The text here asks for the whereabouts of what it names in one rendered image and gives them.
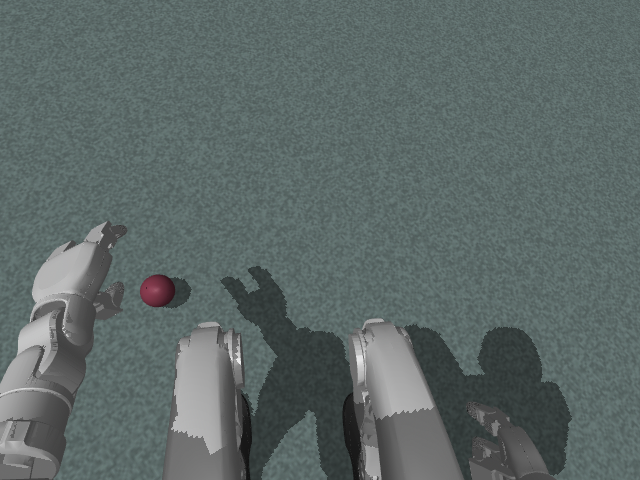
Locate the left robot arm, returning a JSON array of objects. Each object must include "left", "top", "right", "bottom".
[{"left": 0, "top": 294, "right": 96, "bottom": 480}]

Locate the ball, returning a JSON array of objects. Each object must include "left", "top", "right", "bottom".
[{"left": 140, "top": 274, "right": 175, "bottom": 307}]

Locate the left robot hand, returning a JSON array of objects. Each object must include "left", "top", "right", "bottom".
[{"left": 32, "top": 221, "right": 127, "bottom": 320}]

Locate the right robot hand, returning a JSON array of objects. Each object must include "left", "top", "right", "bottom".
[{"left": 466, "top": 401, "right": 549, "bottom": 480}]

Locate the right robot foot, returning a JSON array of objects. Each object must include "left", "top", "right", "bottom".
[{"left": 342, "top": 392, "right": 378, "bottom": 480}]

